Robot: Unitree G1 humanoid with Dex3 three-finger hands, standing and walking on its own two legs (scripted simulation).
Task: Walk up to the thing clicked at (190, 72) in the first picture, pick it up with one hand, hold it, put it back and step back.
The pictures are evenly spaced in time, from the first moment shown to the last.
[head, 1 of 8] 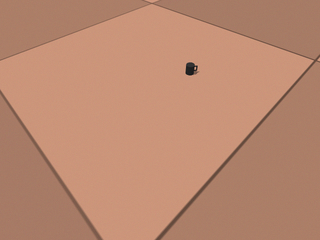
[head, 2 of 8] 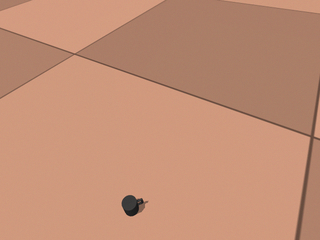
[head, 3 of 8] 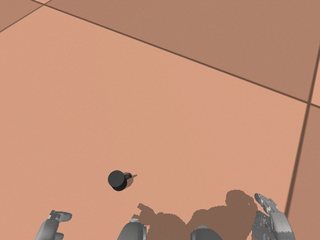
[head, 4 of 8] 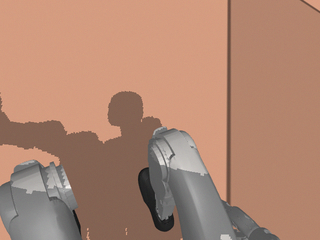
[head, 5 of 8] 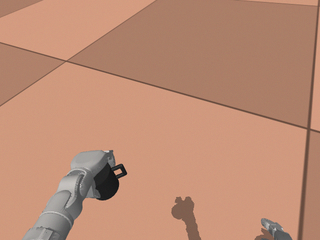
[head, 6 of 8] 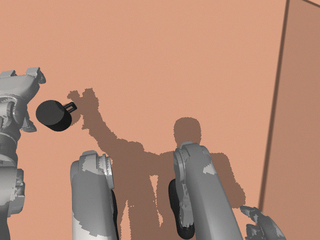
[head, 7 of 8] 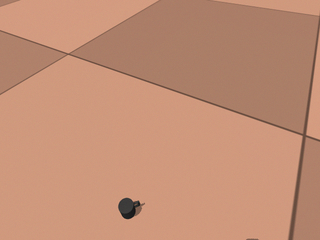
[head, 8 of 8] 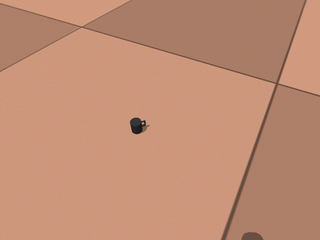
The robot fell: no
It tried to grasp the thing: yes
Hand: left
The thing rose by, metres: 0.66
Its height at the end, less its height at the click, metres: +0.00
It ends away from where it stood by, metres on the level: 0.01
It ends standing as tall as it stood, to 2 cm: yes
